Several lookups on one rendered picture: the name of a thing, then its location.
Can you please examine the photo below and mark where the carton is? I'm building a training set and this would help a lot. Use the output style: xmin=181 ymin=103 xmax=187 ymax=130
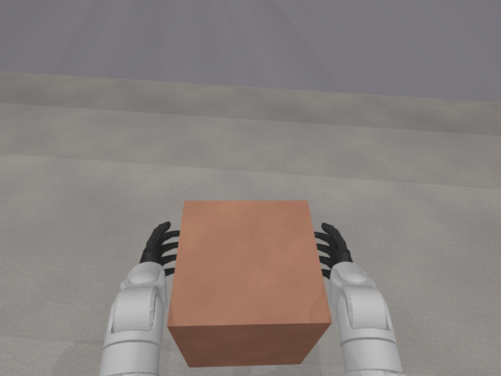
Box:
xmin=167 ymin=201 xmax=332 ymax=367

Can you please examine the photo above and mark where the left robot forearm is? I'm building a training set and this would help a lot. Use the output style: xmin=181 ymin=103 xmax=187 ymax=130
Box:
xmin=99 ymin=262 xmax=168 ymax=376

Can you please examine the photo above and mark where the right robot forearm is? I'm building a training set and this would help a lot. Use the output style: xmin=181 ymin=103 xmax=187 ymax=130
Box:
xmin=330 ymin=262 xmax=408 ymax=376

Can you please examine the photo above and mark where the right robot hand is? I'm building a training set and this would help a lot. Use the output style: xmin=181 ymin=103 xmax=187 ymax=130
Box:
xmin=314 ymin=222 xmax=353 ymax=279

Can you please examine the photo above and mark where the left robot hand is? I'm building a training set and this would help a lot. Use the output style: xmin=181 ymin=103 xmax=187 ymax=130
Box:
xmin=139 ymin=222 xmax=180 ymax=276

